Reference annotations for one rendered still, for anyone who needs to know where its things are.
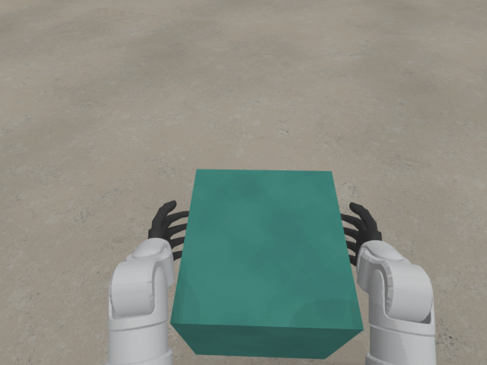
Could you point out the robot right forearm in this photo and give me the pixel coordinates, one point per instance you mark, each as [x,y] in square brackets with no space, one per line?
[401,307]

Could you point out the left robot hand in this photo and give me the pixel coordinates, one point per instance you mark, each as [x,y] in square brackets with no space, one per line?
[162,221]

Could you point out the right robot hand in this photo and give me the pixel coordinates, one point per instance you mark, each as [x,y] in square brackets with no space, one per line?
[367,229]

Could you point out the carton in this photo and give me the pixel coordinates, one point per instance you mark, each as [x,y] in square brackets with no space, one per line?
[265,269]

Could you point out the robot left forearm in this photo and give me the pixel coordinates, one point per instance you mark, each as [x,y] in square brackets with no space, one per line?
[138,306]

